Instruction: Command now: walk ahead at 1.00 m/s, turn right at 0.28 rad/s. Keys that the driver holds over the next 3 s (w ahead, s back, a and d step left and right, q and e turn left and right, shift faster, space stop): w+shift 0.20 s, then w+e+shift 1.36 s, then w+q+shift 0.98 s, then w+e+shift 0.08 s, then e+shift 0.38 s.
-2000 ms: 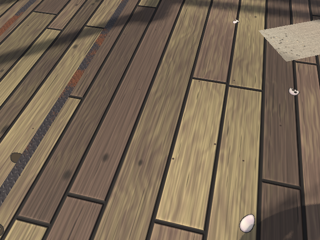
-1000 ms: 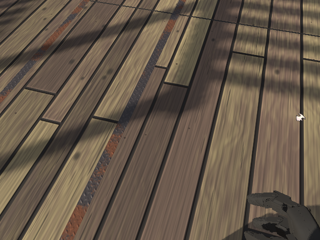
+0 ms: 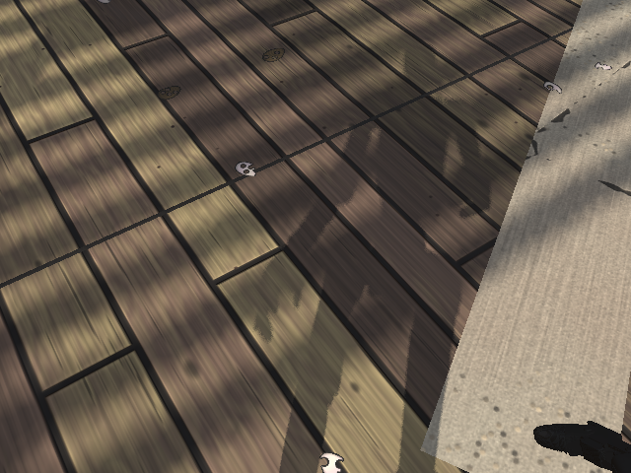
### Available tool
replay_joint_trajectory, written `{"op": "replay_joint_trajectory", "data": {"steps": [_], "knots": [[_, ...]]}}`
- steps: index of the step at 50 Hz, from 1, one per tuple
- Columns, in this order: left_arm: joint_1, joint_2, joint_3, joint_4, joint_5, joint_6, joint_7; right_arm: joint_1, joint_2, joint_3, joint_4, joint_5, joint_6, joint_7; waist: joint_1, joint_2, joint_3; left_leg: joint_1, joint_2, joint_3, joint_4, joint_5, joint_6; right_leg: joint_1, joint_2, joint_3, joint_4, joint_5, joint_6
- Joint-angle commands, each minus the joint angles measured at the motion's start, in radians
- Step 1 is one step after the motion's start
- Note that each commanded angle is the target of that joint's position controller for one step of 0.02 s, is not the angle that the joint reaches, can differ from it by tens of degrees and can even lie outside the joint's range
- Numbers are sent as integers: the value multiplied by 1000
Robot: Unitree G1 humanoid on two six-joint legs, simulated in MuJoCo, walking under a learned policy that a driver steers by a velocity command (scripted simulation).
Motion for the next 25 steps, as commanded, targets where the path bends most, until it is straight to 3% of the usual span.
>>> {"op": "replay_joint_trajectory", "data": {"steps": [1, 2, 3, 4, 6, 8, 10, 12, 13, 14, 16, 19, 20, 21, 22, 23, 24, 25], "knots": [[54, -25, -15, -130, -43, -30, -4, 510, -341, -121, 90, -26, -1, -21, -167, 489, -417, 937, 383, -867, -265, -621, 184, -716, 55, -61, 928, 48, 38], [-37, 48, -19, -111, -10, -23, 8, 385, -235, -111, 62, -14, 4, -3, -172, 235, -245, 834, 351, -874, -318, -689, 188, -862, -39, -44, 960, 95, 14], [-142, 67, -14, -122, -3, -19, 0, 331, -171, -98, 64, -4, -1, 2, -172, 83, -142, 704, 319, -683, -296, -580, 188, -865, -88, -49, 916, 173, 17], [-195, 58, -19, -138, 3, -17, -9, 324, -132, -88, 89, -9, -5, 6, -153, -2, -70, 579, 276, -566, -309, -456, 176, -840, -118, -59, 853, 188, 18], [-220, 12, -34, -163, 21, 2, -31, 340, -95, -72, 141, -8, -19, 2, -101, 47, -6, 434, 212, -421, -350, -375, 149, -804, -150, -48, 770, 173, 30], [-243, -9, -44, -178, 23, 18, -41, 362, -95, -69, 176, 13, -36, 4, -75, 76, 40, 392, 190, -340, -413, -319, 142, -843, -167, -54, 700, 175, 46], [-345, -1, -54, -224, 24, 18, -47, 373, -112, -71, 191, 22, -49, 8, -75, 72, 90, 361, 169, -244, -485, -204, 152, -896, -183, -96, 576, 272, 64], [-424, 0, -61, -249, 12, 14, -55, 358, -123, -73, 195, 23, -59, 14, -80, 62, 114, 345, 131, -83, -523, -18, 124, -859, -174, -129, 393, 407, 69], [-439, -7, -65, -251, 5, 13, -62, 357, -127, -72, 196, 27, -66, 16, -83, 51, 102, 338, 112, -7, -546, 68, 106, -797, -164, -177, 311, 481, 63], [-474, -22, -73, -264, 1, 10, -71, 370, -136, -73, 202, 29, -74, 16, -90, 69, 116, 313, 135, 22, -585, 142, 99, -726, -175, -208, 234, 546, 47], [-525, -26, -73, -265, 1, 10, -75, 413, -131, -69, 230, 33, -80, 15, -112, 38, 130, 403, 137, 94, -611, 308, 72, -685, -149, -267, 149, 623, 12], [-479, 10, -60, -239, 11, 11, -64, 450, -184, -75, 243, 18, -61, -12, -82, 118, 32, 640, 160, 164, -407, 964, 23, -616, -43, -357, 118, 506, -33], [-398, 29, -51, -217, 13, 11, -58, 450, -207, -80, 245, 6, -43, -25, -34, 149, -32, 690, 174, 174, -247, 1142, 10, -544, -4, -368, 123, 426, -50], [-237, 60, -36, -169, 9, 10, -52, 421, -230, -86, 236, -4, -22, -37, 45, 173, -119, 678, 189, 179, -17, 1229, 7, -391, 27, -360, 129, 351, -72], [-22, 94, -12, -101, 6, 11, -42, 374, -241, -89, 218, -7, -6, -44, 143, 155, -213, 600, 185, 186, 275, 1166, 6, -172, 25, -323, 62, 342, -101], [80, 151, 21, -66, 8, 24, -22, 368, -208, -83, 201, -18, -8, -41, 148, 86, -256, 361, 125, 168, 605, 656, 6, 55, -74, -147, 95, 168, -129], [-16, 272, 58, -95, 13, 50, -8, 417, -86, -55, 106, 13, -25, -6, -4, -281, -309, -139, -94, 102, 1023, -348, -69, 333, -359, 475, -49, 103, -334], [2, 249, 67, -109, 0, 53, -7, 302, -143, -51, 66, 16, -43, -13, 56, -94, -360, -285, -70, -86, 1075, -318, -46, 375, -372, 648, -176, 129, -354]]}}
